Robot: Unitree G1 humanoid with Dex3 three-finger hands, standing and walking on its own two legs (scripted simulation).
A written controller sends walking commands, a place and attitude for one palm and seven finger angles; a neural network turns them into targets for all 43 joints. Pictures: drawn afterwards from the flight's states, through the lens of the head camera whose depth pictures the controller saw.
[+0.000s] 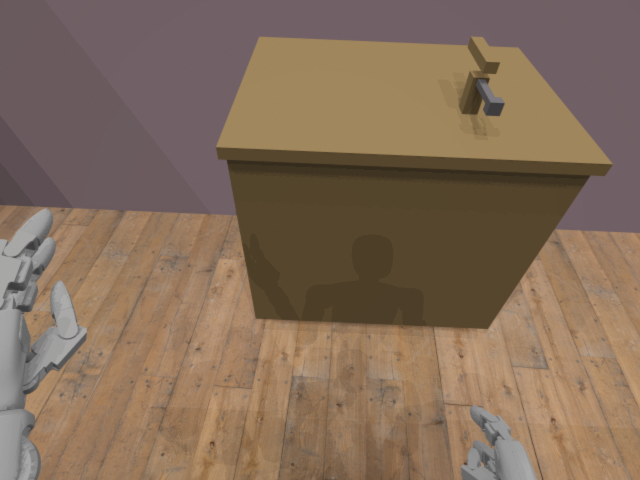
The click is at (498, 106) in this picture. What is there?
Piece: tap's lever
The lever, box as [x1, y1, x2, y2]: [483, 97, 504, 115]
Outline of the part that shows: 487,97 483,108 485,114 499,115 504,103 501,97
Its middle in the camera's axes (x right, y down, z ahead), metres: +0.35 -0.27 +0.78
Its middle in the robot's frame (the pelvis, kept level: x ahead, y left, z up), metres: +0.79 -0.29 +0.10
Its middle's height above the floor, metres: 0.88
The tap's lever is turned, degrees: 0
